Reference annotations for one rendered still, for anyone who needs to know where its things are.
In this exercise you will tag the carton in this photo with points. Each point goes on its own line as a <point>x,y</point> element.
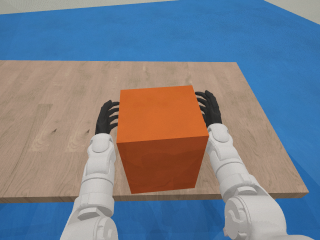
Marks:
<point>161,138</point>

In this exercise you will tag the table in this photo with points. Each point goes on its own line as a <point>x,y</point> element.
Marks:
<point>49,111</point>

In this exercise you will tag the robot right forearm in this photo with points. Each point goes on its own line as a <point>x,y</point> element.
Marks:
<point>228,167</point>

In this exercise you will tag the robot right upper arm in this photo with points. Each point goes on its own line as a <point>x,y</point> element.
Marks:
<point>256,217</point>

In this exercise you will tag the robot left hand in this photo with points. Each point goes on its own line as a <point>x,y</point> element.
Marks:
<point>103,125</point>

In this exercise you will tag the robot left forearm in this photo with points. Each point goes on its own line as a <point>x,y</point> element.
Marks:
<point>96,191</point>

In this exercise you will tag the robot right hand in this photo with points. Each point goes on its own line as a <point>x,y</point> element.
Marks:
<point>212,114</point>

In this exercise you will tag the robot left upper arm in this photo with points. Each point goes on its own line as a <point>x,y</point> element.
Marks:
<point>96,228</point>

